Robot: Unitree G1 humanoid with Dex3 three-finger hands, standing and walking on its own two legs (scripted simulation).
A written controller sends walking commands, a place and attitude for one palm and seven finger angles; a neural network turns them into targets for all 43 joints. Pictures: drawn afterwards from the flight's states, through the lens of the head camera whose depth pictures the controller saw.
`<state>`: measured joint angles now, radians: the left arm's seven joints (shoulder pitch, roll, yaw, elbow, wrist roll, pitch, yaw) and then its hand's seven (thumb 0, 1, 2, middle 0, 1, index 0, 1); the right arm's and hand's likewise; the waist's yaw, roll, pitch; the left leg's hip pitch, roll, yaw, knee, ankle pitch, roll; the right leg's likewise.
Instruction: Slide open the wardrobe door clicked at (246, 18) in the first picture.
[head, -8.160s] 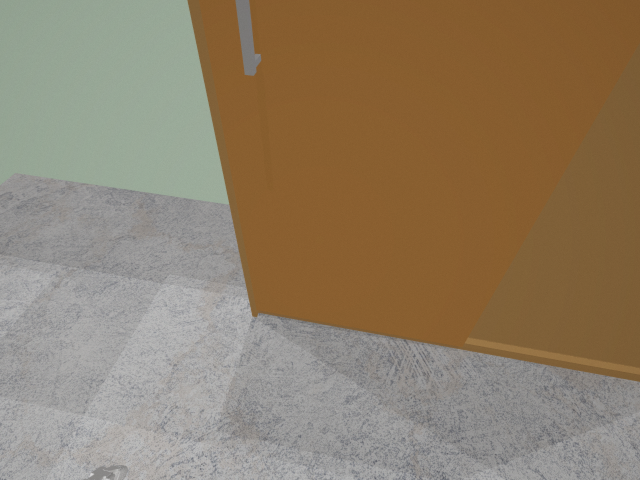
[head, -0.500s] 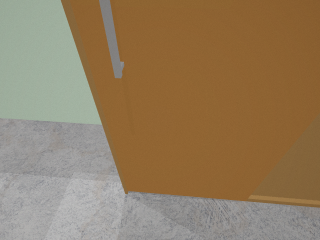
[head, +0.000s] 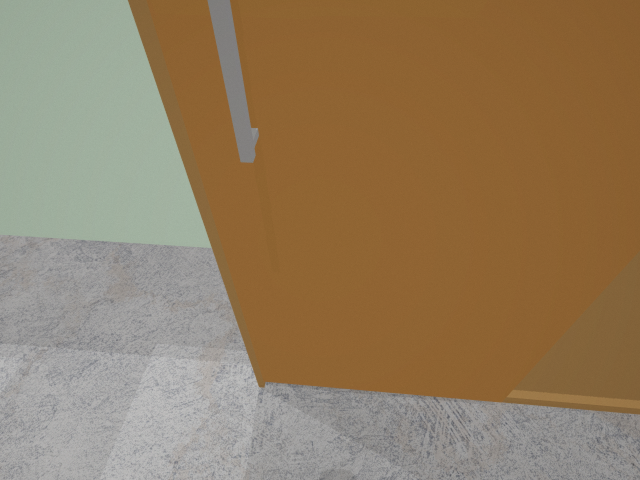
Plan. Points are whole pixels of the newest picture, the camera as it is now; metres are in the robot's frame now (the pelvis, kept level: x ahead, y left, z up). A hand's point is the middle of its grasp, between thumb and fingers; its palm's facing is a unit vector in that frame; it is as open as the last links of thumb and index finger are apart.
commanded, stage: look again from close up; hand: left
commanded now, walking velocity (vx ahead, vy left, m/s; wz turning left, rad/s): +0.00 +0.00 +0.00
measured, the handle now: (238, 74) +0.49 +0.12 +0.27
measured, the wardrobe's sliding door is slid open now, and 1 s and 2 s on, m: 0.00 0.00 0.00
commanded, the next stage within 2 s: raise the hand with hooked fingers in 0.72 s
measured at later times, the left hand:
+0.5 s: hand out of the picture +0.00 +0.15 -0.17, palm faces +0.03 -0.98 -0.18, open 7.3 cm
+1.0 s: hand (183, 455) +0.16 +0.18 -0.03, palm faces +0.23 -0.96 -0.14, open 7.4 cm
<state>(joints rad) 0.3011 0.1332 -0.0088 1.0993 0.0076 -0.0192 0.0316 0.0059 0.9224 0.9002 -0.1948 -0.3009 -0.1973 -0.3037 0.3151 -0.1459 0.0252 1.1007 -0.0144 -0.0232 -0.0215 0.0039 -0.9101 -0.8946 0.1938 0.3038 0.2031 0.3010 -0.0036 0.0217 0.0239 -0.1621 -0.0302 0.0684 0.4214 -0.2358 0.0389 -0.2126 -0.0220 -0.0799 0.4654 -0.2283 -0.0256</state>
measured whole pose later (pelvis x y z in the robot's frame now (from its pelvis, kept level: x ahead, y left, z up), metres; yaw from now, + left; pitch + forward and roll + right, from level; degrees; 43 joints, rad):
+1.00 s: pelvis -0.01 -0.01 -0.01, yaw +2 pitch -1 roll +0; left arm 0.46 0.20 0.03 0.16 -0.18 -0.10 0.06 0.04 0.90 0.88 -0.20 -0.34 -0.20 -0.34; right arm 0.33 -0.25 0.02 0.84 0.03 -0.28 -0.07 0.03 -0.93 -0.89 0.20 0.30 0.21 0.30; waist -0.01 0.04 0.01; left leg -0.23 -0.01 0.03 0.53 -0.28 0.02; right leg -0.26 -0.01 -0.12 0.54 -0.27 -0.04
